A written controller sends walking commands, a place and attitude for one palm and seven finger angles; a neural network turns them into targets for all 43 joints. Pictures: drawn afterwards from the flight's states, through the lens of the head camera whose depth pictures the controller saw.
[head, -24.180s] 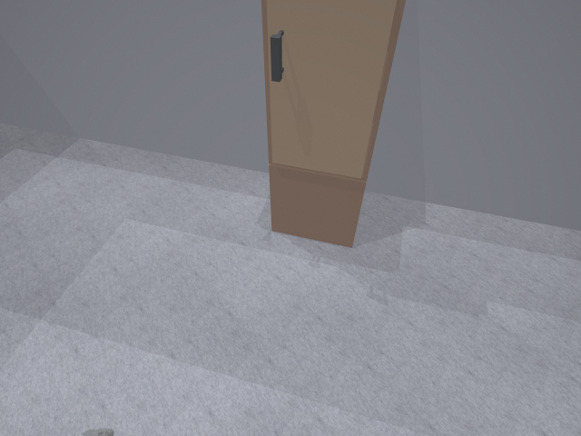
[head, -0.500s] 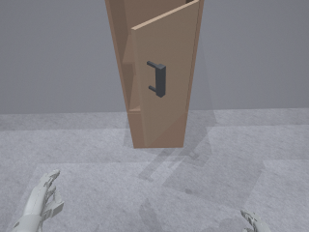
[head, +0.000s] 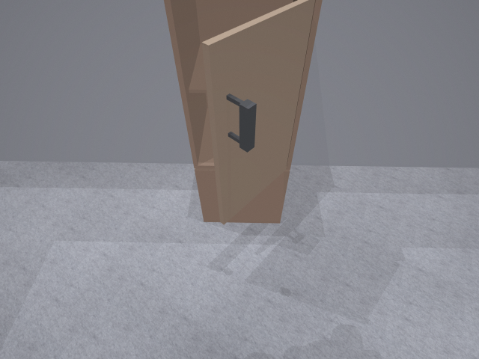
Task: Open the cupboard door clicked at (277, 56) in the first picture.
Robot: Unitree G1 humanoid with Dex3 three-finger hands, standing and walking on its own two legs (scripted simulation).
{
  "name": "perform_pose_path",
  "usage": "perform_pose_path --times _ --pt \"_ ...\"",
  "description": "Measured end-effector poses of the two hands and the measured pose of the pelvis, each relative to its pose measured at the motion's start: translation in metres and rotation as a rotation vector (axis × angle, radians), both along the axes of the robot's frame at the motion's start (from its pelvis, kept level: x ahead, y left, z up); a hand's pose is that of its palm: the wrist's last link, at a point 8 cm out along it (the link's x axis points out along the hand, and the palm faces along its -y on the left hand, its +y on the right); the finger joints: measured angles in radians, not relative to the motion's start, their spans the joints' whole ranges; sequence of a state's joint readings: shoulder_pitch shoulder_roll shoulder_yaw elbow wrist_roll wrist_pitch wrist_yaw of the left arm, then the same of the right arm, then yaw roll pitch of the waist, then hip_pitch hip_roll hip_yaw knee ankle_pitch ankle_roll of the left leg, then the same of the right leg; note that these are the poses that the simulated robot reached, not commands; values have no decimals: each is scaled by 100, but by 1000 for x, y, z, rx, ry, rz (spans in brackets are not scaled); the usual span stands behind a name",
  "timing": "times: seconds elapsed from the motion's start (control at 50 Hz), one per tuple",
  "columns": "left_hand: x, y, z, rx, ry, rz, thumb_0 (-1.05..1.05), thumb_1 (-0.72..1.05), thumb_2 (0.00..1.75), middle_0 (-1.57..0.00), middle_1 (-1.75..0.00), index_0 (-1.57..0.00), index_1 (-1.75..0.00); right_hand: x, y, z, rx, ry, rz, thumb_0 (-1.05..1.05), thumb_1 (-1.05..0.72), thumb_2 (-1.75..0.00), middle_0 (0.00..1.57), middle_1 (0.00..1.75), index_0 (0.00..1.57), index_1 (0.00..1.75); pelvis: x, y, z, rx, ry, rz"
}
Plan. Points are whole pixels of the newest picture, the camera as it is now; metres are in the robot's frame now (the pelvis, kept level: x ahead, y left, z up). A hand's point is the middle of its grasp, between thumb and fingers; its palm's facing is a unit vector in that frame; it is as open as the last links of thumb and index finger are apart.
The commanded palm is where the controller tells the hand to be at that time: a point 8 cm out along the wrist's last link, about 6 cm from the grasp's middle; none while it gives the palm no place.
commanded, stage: let the arm hang, fingers relaxed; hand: left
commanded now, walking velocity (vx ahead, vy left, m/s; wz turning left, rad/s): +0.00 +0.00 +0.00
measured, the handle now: (239, 122) +0.58 +0.04 +0.07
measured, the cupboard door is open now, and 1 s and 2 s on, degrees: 48 48 48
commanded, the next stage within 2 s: look to check the result in 0.46 s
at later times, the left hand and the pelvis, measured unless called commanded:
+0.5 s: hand out of the picture +0.01 +0.13 -0.18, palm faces +0.04 -0.99 -0.16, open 7.3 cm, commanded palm none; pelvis +0.02 -0.02 +0.00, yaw -1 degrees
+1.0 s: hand out of the picture +0.00 +0.15 -0.18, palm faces +0.03 -0.98 -0.20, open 7.3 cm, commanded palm none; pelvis +0.03 -0.02 +0.00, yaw -2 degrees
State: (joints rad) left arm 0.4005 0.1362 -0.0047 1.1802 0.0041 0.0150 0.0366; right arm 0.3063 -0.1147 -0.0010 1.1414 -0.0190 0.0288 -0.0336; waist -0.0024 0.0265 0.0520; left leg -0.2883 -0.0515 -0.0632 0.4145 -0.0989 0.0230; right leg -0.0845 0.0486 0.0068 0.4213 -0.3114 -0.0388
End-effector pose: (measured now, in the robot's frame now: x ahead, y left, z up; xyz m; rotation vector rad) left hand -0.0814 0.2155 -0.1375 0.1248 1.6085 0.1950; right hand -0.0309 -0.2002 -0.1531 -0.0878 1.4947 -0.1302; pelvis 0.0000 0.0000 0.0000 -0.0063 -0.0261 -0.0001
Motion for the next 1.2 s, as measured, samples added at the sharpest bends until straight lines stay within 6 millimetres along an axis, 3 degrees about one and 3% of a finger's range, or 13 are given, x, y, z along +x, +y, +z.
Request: perform_pose_path --times 0.14,0.3,0.42,0.56,0.86,1.2 --pt "29 2 1 44 -82 -16 0 91 90 -20 -30 -20 -30 7 7 -8 40 -23 -15 1 -92 -90 20 30 20 30 6 -5 -1 8 -14 -6" --pt "69 -18 -7 3 -174 -35 0 91 90 -20 -30 -20 -30 16 -10 -6 4 -47 -24 1 -92 -90 20 30 20 30 15 -10 -2 13 -17 -12" --pt "85 -32 -11 -32 -201 -37 0 91 90 -20 -30 -20 -30 22 -23 -2 -29 -53 -21 0 -91 -90 20 30 20 30 20 -14 -2 14 -16 -13" --pt "85 -35 -11 -34 -174 -33 0 91 90 -20 -30 -20 -30 31 -29 1 -43 -54 -19 0 -91 -90 20 30 20 30 25 -18 -1 15 -12 -17" --pt "74 -20 -6 8 -116 -27 0 91 90 -20 -30 -20 -30 50 -31 1 -43 -64 -10 0 -92 -90 20 30 20 30 33 -18 -1 16 -11 -23" --pt "95 -15 -8 -4 -161 -50 0 91 90 -20 -30 -20 -30 59 -31 4 -59 -87 -7 0 -91 -90 20 30 20 30 35 -13 0 16 -12 -29"
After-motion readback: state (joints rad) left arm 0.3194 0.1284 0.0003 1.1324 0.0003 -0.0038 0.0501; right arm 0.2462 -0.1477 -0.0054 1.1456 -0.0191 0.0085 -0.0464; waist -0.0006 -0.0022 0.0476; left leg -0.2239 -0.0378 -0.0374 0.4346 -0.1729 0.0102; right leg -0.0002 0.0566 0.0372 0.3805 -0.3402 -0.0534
